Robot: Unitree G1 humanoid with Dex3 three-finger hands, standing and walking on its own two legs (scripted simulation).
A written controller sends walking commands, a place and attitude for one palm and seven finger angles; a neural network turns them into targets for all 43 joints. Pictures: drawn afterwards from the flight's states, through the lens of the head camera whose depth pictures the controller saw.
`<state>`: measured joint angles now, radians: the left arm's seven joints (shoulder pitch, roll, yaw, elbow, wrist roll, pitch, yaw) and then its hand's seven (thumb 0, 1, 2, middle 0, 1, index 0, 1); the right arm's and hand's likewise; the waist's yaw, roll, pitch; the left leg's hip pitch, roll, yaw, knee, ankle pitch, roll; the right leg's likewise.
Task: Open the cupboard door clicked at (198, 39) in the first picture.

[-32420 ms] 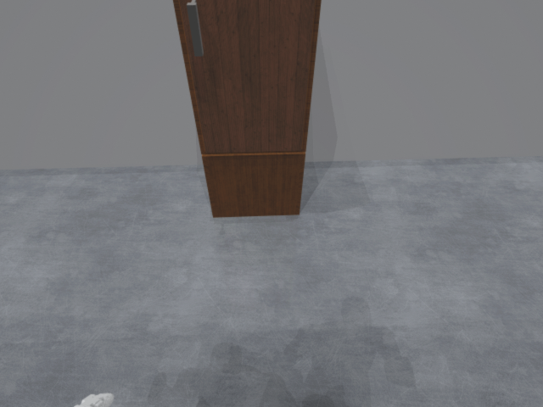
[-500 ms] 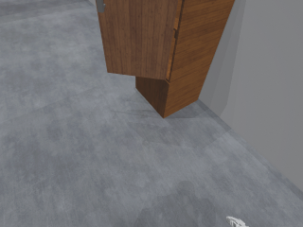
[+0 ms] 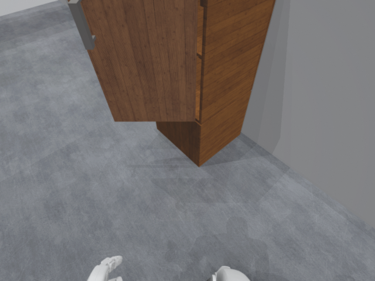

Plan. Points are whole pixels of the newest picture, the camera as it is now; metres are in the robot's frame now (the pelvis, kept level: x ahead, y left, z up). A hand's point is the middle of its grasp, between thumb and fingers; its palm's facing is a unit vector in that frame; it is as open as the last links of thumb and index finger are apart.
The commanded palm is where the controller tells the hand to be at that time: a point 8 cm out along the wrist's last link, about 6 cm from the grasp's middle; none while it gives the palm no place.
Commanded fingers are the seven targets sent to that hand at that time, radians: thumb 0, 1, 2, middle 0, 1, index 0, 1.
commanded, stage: take the last steps up to it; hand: left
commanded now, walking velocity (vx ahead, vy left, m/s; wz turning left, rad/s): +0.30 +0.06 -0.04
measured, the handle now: (84, 22) +0.81 +0.31 +0.15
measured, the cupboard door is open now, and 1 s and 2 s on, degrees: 48 48 48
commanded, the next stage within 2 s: come to a stop and stand still in 0.36 s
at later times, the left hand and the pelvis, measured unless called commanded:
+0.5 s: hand out of the picture +0.13 +0.20 -0.17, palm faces +0.11 -0.98 -0.14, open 7.3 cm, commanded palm none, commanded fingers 0.00 0.90 0.90 -0.20 -0.30 -0.20 -0.30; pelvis +0.21 +0.05 +0.00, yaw +0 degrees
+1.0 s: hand (105, 207) +0.33 +0.24 -0.15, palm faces -0.05 -0.97 -0.24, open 7.4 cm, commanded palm none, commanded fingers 0.00 0.90 0.90 -0.20 -0.30 -0.20 -0.30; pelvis +0.22 +0.03 +0.02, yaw -3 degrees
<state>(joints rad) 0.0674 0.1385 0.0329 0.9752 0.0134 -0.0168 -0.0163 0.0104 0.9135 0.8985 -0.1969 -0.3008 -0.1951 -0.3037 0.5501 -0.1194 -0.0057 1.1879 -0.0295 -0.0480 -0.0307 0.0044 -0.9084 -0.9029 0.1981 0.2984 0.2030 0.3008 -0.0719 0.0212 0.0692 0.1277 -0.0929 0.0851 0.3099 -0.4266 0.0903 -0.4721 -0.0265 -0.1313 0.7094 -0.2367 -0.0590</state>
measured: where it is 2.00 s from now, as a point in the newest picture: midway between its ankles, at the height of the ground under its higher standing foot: outside the picture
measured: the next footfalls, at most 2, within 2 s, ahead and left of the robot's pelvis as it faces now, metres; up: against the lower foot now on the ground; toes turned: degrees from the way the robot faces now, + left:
right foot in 0.02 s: +0.12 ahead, -0.08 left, +0.00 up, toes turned -7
left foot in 0.50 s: +0.33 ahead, +0.16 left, +0.00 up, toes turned +6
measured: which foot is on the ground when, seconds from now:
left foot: down 0.00-0.02, up 0.04-0.48, down 0.50-1.00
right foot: up 0.00-0.00, down 0.02-0.50, up 0.52-1.00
